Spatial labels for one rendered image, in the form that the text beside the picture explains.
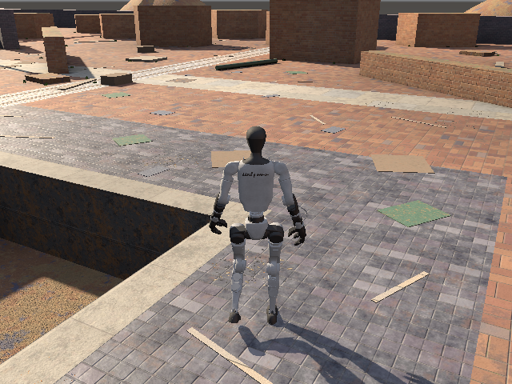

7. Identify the right robot foot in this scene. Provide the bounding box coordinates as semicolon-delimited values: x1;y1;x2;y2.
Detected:
266;305;278;325

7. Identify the right robot upper arm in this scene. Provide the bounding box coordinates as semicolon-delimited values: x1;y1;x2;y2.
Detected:
273;161;294;206

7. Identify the robot right thigh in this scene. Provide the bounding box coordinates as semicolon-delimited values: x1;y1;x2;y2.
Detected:
266;222;284;277

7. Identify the robot left hand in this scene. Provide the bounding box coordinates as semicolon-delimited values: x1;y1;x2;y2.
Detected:
209;219;227;234

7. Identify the robot right forearm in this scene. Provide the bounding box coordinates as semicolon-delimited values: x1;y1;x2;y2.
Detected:
287;194;304;229

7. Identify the left robot upper arm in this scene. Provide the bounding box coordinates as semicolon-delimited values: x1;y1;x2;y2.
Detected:
217;161;239;205

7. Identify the robot left forearm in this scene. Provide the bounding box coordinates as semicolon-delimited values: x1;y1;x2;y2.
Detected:
210;192;226;222

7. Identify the robot right hand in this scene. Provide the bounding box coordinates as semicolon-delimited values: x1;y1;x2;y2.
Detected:
288;226;306;246

